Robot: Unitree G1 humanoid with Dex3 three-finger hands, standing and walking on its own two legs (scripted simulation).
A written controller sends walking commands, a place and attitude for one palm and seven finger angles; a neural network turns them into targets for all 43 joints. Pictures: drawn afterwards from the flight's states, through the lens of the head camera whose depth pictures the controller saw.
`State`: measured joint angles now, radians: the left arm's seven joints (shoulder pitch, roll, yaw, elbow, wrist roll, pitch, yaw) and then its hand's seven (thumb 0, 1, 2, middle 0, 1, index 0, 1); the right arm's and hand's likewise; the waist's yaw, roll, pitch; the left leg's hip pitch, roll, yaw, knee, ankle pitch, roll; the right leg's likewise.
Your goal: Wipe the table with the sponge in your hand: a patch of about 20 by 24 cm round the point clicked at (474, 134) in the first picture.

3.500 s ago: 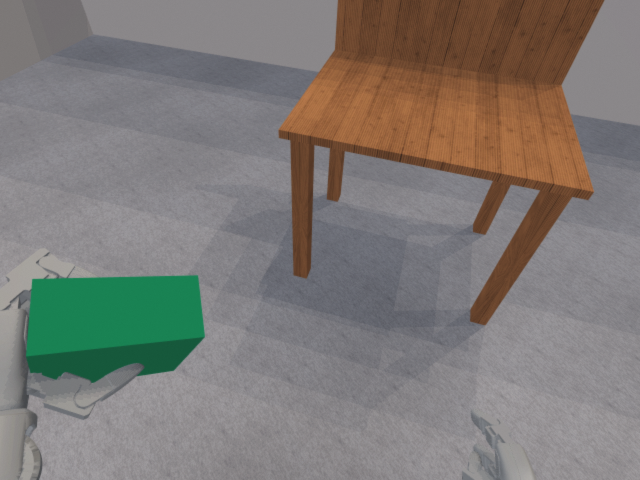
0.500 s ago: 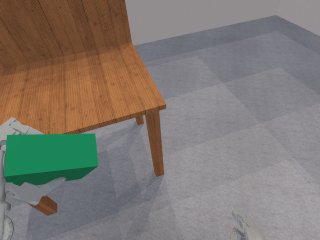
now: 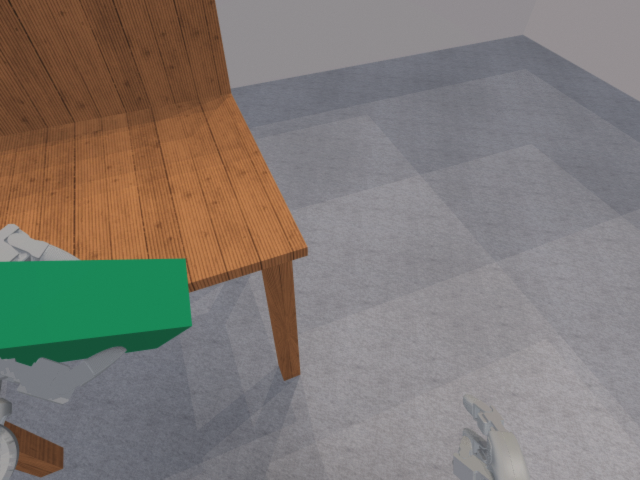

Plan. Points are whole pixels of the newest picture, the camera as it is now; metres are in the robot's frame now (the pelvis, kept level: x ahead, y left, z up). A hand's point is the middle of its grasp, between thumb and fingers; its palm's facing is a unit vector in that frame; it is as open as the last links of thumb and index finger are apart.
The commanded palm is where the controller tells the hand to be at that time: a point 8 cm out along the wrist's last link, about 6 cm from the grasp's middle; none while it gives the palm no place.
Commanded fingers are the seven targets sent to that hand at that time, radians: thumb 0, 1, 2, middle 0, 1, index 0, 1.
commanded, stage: take the last steps up to it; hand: left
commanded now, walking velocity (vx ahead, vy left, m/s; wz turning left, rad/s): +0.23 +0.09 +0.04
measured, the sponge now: (122, 312) +0.24 +0.20 +0.15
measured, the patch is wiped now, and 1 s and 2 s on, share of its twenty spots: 0.00 0.00 0.00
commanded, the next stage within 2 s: come to a stop and stand still in 0.32 s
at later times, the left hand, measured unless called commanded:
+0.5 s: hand (105, 229) +0.33 +0.24 +0.17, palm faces +0.40 -0.81 -0.44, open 10.4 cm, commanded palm +0.26 +0.28 +0.18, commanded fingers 0.00 0.10 1.30 -1.20 -1.60 -1.20 -1.60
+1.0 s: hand (120, 238) +0.31 +0.22 +0.17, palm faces +0.38 -0.78 -0.50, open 10.4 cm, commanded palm +0.25 +0.26 +0.18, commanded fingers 0.00 0.10 1.30 -1.20 -1.60 -1.20 -1.60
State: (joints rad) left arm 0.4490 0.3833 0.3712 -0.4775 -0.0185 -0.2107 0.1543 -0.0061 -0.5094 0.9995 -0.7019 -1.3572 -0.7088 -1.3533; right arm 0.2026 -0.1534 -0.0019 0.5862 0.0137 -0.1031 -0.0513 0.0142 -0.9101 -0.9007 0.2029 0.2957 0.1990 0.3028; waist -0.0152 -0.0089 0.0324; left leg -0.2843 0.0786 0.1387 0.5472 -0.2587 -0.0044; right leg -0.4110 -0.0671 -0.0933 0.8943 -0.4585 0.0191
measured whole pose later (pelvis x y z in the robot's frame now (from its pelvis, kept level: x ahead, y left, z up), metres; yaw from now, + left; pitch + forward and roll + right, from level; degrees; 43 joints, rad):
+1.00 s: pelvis +0.10 -0.02 +0.00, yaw +2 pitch +0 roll +1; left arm 0.47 0.41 0.35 -0.52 0.02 -0.17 0.14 -0.01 -0.51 1.00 -0.70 -1.36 -0.71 -1.35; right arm 0.20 -0.23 -0.02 0.56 -0.01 -0.04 -0.08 0.02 -0.91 -0.90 0.21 0.30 0.20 0.30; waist 0.00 -0.01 0.05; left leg -0.27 0.02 0.05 0.57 -0.29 -0.03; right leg -0.30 -0.02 -0.12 0.53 -0.23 -0.05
